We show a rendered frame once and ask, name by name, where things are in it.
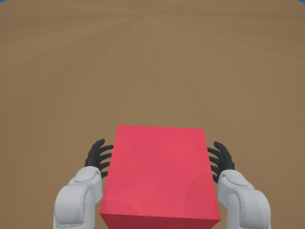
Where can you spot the right robot forearm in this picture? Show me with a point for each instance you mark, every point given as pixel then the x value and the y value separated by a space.
pixel 247 208

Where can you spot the robot left hand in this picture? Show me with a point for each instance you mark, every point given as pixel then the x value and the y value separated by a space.
pixel 94 156

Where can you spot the carton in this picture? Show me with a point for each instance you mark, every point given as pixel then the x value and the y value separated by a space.
pixel 159 178

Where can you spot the left robot forearm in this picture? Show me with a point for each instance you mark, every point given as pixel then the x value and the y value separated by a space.
pixel 74 206

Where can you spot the robot right hand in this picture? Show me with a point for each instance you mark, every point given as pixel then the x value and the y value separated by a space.
pixel 223 163

